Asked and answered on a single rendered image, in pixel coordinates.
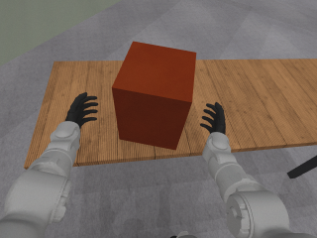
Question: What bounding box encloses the right robot hand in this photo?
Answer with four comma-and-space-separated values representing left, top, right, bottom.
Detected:
200, 102, 226, 135

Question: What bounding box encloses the right robot forearm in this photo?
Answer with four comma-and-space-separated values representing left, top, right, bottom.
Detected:
202, 132, 289, 224

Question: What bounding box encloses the right robot upper arm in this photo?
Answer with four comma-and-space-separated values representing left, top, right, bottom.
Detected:
226, 190, 317, 238

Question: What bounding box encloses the left robot hand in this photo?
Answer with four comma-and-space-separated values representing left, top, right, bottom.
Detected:
64, 92, 98, 129

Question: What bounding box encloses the left robot upper arm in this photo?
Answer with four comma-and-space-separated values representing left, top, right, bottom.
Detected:
0, 169, 72, 238

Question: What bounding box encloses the carton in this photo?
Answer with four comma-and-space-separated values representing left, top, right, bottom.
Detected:
112, 41, 197, 150

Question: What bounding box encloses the left robot forearm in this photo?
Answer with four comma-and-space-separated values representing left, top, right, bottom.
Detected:
4, 121, 81, 215

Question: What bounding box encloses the table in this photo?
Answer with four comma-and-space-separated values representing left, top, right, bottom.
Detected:
24, 59, 317, 179

